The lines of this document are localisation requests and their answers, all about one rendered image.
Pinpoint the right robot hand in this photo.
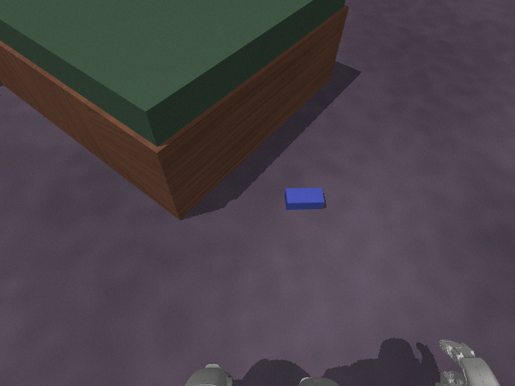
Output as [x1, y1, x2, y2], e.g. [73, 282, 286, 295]
[435, 339, 500, 386]

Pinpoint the bed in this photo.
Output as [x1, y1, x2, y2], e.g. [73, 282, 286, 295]
[0, 0, 349, 220]

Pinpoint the carton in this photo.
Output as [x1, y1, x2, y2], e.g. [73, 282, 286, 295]
[285, 187, 324, 210]

